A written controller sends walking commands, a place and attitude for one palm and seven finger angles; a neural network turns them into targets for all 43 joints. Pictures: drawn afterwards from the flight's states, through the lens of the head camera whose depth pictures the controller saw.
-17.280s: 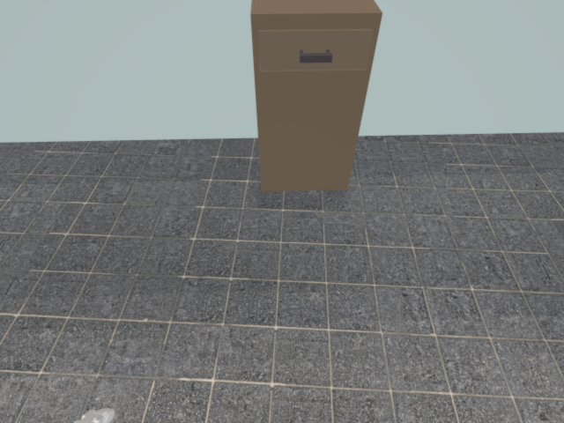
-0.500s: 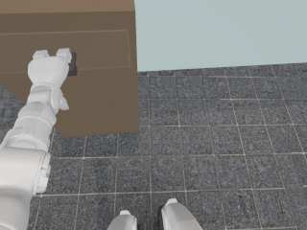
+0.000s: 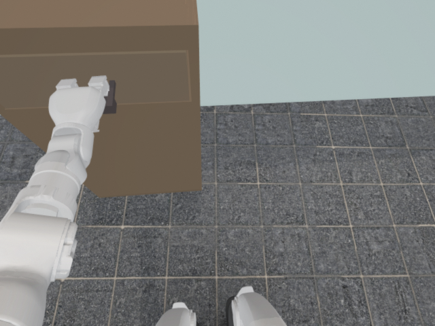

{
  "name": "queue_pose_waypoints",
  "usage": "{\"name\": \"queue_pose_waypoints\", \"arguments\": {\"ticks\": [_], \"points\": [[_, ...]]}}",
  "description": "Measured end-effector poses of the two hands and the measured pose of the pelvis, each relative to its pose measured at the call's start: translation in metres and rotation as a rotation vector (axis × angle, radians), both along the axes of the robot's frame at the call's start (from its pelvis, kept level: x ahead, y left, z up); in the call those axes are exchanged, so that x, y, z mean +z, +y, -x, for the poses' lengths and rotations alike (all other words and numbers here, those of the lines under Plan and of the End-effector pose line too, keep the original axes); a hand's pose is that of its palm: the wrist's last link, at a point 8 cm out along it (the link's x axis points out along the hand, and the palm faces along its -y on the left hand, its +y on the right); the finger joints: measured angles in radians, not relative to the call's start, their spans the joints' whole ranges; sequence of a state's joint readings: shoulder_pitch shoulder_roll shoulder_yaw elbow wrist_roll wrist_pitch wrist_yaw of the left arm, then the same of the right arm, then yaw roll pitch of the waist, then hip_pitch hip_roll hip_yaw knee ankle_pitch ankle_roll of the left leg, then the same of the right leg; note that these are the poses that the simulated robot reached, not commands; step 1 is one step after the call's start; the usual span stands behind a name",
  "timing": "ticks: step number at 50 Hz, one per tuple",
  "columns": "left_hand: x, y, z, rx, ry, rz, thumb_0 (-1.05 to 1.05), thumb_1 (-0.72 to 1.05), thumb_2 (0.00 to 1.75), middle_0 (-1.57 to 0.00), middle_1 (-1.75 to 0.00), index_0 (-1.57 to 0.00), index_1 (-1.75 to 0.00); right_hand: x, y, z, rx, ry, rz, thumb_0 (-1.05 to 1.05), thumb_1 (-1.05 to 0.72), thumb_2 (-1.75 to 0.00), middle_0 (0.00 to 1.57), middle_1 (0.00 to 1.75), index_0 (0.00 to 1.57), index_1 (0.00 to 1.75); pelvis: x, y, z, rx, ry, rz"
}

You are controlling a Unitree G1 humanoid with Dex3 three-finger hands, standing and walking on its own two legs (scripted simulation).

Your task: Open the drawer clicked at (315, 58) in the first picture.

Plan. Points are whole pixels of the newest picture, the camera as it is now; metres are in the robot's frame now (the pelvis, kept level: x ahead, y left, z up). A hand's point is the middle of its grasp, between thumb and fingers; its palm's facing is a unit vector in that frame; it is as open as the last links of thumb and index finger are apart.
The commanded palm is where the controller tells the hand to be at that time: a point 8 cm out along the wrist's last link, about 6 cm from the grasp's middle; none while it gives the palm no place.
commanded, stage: pull the drawer open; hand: left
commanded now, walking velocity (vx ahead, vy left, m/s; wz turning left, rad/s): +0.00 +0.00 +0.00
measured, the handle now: (85, 96) +0.55 +0.23 +0.01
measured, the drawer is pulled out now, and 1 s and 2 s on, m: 0.00 0.03 0.09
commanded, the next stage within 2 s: none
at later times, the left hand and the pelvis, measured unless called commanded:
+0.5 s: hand (89, 132) +0.48 +0.22 -0.01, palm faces -0.08 -0.04 -1.00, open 6.0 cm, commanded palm +0.44 +0.20 +0.04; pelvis +0.02 +0.01 +0.01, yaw -2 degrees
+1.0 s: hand (89, 137) +0.47 +0.22 -0.01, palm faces -0.09 -0.04 -1.00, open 5.6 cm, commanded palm +0.43 +0.21 +0.04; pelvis +0.00 +0.00 +0.01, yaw -1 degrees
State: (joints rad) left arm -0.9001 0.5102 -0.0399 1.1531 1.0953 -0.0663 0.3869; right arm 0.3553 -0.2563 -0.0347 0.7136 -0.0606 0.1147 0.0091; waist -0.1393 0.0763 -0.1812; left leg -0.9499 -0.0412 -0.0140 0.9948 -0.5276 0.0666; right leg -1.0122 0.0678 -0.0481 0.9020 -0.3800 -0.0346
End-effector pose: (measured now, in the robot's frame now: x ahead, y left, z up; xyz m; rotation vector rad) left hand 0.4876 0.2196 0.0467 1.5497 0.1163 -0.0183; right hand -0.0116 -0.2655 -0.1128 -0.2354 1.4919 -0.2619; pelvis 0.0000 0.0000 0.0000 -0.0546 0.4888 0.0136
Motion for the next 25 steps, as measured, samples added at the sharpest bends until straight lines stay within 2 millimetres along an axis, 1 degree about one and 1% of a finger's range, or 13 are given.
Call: {"name": "queue_pose_waypoints", "arguments": {"ticks": [9, 15, 20, 25], "points": [[0.000, 0.000, 0.001, 0.001, 0.006, 0.003, 0.00, 0.70, 0.78, -0.34, -1.34, -0.34, -1.32, 0.002, 0.001, 0.005, -0.011, 0.009, -0.001, 0.01, -0.91, -0.90, 0.20, 0.30, 0.21, 0.30, 0.002, 0.000, 0.000, -0.005, -0.003, -0.001], [0.000, 0.000, 0.006, 0.000, 0.007, 0.014, 0.00, 0.71, 0.77, -0.32, -1.35, -0.35, -1.31, 0.005, 0.003, 0.004, -0.027, 0.008, -0.008, 0.01, -0.91, -0.90, 0.20, 0.30, 0.21, 0.30, 0.006, 0.003, -0.005, -0.022, -0.015, -0.003], [0.000, 0.001, 0.012, -0.007, 0.002, 0.018, 0.00, 0.71, 0.77, -0.31, -1.35, -0.34, -1.30, 0.006, 0.005, -0.005, -0.027, 0.000, -0.014, 0.01, -0.91, -0.90, 0.20, 0.30, 0.21, 0.30, 0.009, 0.005, -0.010, -0.029, -0.024, -0.005], [-0.001, 0.001, 0.020, -0.009, 0.000, 0.020, 0.00, 0.71, 0.77, -0.30, -1.35, -0.34, -1.30, 0.006, 0.007, -0.022, -0.025, -0.028, -0.026, 0.01, -0.91, -0.90, 0.20, 0.30, 0.21, 0.30, 0.013, 0.007, -0.016, -0.033, -0.034, -0.009]]}}
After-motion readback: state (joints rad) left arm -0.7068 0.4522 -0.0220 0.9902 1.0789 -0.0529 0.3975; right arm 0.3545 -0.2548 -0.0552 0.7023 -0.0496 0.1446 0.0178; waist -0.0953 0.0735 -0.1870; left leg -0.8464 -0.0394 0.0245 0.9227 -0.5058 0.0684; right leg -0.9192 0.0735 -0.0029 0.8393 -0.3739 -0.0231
